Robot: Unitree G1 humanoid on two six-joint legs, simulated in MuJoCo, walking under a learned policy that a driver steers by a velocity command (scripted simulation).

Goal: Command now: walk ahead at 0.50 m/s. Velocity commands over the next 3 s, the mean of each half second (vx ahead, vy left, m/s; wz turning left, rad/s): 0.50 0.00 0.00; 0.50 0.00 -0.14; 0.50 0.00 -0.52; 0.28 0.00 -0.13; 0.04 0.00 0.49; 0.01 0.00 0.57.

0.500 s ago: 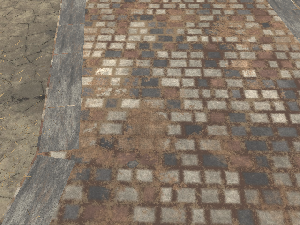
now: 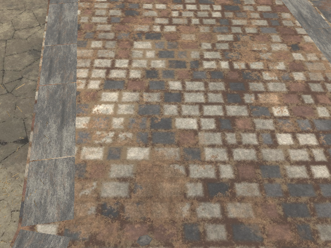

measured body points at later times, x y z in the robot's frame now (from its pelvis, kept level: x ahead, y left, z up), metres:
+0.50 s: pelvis +0.28 -0.07 -0.01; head +0.30 -0.08 +0.44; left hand +0.41 +0.20 -0.11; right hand +0.33 -0.35 -0.14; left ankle +0.19 +0.08 -0.65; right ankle +0.33 -0.15 -0.74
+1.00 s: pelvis +0.55 -0.02 -0.01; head +0.59 -0.02 +0.44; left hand +0.57 +0.26 -0.15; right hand +0.72 -0.29 -0.10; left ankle +0.64 +0.08 -0.74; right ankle +0.39 -0.15 -0.66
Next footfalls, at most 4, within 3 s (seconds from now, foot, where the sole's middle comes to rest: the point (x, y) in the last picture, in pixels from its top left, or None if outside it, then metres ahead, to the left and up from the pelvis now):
0.36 right None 0.38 -0.15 -0.78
0.90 left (149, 200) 0.68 0.08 -0.78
1.44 right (217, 160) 0.89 -0.24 -0.78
1.90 left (201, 113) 1.19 -0.18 -0.78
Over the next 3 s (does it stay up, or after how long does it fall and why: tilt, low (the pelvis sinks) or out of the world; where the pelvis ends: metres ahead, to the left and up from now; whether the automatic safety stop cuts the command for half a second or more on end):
stays up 1.04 -0.22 0.00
